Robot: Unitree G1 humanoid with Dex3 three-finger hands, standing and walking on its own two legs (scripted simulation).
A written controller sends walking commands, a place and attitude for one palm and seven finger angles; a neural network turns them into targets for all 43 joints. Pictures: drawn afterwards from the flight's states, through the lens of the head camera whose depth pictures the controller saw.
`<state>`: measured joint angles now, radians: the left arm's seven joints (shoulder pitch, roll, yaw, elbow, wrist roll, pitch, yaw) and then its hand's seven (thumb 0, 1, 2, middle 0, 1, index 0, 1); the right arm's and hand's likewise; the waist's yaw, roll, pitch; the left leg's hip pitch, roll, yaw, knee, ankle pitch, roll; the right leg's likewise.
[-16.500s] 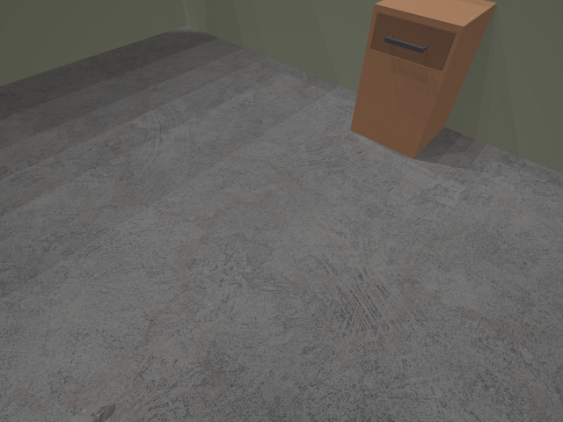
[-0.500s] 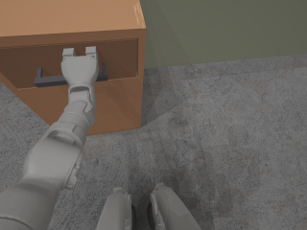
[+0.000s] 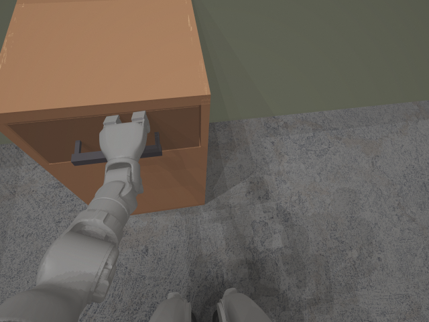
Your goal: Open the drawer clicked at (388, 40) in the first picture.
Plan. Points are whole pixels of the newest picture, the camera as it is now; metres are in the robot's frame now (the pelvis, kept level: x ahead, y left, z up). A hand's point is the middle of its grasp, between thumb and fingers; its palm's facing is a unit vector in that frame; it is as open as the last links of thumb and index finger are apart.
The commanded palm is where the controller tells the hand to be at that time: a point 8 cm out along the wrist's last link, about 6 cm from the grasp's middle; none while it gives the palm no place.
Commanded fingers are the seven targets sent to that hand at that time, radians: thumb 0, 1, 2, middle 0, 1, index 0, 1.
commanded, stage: lift the fingers back up to retry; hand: left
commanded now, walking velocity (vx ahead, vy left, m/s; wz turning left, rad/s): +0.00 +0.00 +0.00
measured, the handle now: (118, 147) +0.51 +0.18 -0.09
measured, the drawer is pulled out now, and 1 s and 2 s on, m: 0.00 0.00 0.00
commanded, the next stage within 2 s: re-aim the fingers above the handle in 0.10 s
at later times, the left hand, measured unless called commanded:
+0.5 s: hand (127, 148) +0.47 +0.14 -0.02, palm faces -0.03 -0.05 -1.00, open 13.6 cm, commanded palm +0.45 +0.14 +0.03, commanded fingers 0.00 -0.50 0.30 -0.30 -1.20 -0.30 -1.20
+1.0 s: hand (126, 150) +0.47 +0.14 -0.03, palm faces +0.00 -0.03 -1.00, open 13.5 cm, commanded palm +0.46 +0.15 +0.02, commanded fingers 0.00 -0.50 0.30 -0.30 -1.20 -0.30 -1.20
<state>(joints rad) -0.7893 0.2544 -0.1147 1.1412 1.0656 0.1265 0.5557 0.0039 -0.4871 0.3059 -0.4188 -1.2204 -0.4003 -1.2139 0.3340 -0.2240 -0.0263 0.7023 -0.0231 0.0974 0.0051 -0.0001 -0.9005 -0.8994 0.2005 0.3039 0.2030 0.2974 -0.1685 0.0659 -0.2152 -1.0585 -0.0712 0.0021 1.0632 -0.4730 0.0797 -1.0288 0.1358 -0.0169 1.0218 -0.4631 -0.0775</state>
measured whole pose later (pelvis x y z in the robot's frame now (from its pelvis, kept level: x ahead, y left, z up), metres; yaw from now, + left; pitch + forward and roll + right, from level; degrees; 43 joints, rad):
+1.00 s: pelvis -0.01 -0.01 +0.00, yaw +0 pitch +27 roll -1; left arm -0.83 0.30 -0.11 1.18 1.09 0.11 0.59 0.00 -0.49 0.31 -0.36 -1.24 -0.36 -1.24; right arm 0.33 -0.23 -0.02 0.71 -0.02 0.09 0.01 0.00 -0.90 -0.90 0.20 0.30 0.20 0.30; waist -0.16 0.06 -0.23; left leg -1.08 -0.07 0.00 1.09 -0.47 0.07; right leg -1.06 0.14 -0.03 1.05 -0.46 -0.09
